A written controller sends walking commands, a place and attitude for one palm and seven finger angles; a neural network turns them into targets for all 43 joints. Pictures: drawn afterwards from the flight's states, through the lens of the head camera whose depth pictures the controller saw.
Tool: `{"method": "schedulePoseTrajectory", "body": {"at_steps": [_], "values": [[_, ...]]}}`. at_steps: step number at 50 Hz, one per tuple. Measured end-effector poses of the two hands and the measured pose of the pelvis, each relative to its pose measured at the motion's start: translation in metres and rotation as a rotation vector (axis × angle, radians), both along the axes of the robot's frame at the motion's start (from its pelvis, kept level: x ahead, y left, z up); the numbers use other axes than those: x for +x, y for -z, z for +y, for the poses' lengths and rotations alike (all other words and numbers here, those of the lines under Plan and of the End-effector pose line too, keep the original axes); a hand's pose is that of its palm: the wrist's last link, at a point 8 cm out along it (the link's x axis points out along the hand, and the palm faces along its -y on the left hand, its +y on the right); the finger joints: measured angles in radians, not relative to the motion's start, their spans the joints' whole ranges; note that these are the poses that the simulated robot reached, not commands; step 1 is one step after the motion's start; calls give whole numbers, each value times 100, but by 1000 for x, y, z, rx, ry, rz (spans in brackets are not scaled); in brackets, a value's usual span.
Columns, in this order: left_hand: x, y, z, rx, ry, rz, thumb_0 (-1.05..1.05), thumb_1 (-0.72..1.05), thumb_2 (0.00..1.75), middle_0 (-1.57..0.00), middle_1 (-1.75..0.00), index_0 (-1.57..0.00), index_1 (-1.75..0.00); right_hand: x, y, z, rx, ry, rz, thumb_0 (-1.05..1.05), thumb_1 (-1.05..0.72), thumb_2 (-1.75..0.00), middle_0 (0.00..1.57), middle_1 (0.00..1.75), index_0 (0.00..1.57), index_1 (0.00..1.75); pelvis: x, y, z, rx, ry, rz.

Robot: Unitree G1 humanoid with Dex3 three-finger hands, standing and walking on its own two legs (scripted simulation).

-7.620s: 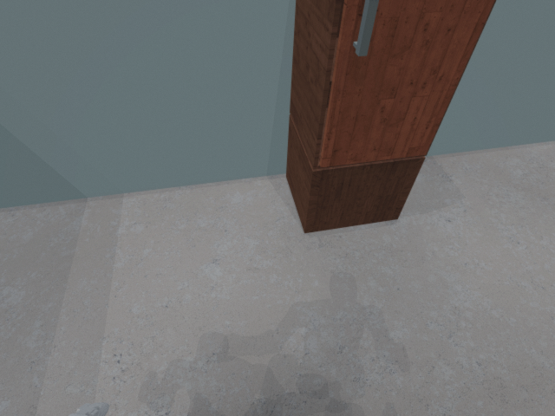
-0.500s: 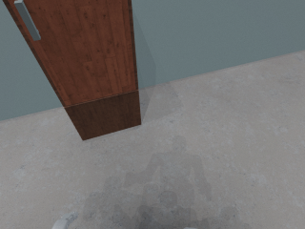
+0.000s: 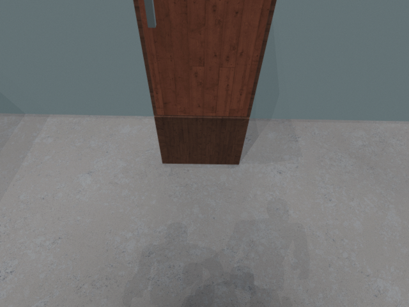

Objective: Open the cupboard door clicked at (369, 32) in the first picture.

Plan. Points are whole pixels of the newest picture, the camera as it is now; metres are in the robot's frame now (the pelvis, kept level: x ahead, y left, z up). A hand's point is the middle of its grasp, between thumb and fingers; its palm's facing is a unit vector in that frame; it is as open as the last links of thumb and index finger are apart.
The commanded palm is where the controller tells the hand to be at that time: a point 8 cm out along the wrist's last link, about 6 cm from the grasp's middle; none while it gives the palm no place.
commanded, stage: take the last steps up to it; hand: left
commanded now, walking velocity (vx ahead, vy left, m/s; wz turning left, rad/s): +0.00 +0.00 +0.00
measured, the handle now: (150, 1) +0.91 +0.26 +0.16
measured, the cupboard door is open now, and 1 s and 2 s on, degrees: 0 0 0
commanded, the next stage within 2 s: come to a stop and stand still in 1.32 s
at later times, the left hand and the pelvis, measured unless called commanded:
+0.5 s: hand out of the picture +0.10 +0.18 -0.16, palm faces +0.04 -0.98 -0.19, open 7.4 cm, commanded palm none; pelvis +0.04 +0.00 +0.00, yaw +2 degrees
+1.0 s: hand out of the picture +0.07 +0.18 -0.18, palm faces +0.19 -0.98 -0.10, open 7.4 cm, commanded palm none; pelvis +0.18 +0.05 -0.01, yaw +5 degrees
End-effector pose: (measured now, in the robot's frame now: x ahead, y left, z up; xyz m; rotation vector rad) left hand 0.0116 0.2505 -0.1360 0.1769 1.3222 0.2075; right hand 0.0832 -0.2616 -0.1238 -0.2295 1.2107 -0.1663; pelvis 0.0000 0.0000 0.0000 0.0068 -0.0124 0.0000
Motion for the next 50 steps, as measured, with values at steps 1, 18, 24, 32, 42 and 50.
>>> {"method": "schedulePoseTrajectory", "body": {"at_steps": [1, 18, 24, 32, 42, 50], "values": [[-9, 7, 8, -4, -19, 18, 0, 91, 90, -21, -30, -20, -30, 6, 0, 7, -8, -17, -21, 1, -91, -90, 19, 30, 20, 30, -1, 4, 5, -5, -7, 0], [19, -8, 10, -68, -6, -38, 1, 91, 90, -20, -29, -19, -30, -45, -7, 48, 30, 23, 42, 0, -92, -90, 20, 30, 20, 30, 11, -16, 22, -15, -44, -21], [71, -11, -19, -58, 41, -117, 0, 91, 90, -20, -29, -19, -30, -90, 15, 30, 68, 96, 205, 1, -91, -90, 20, 30, 20, 30, 32, -7, 1, 9, -40, -25], [67, -16, -34, -17, -53, -100, -1, 94, 90, -20, -29, -20, -30, -59, 17, 14, 101, 71, 266, 1, -91, -90, 20, 30, 20, 30, 66, -10, -17, 5, -65, -23], [28, -6, -46, -107, -151, 131, 0, 92, 90, -20, -29, -20, -30, 85, 4, 37, 89, -28, 78, 1, -91, -90, 19, 30, 20, 30, 122, -13, 5, -20, -88, -4], [46, 21, -19, -184, -193, 265, 0, 91, 90, -20, -29, -20, -30, 201, 2, 87, 36, -113, -90, 1, -92, -90, 19, 30, 20, 30, 177, 7, 49, -26, -79, -7]]}}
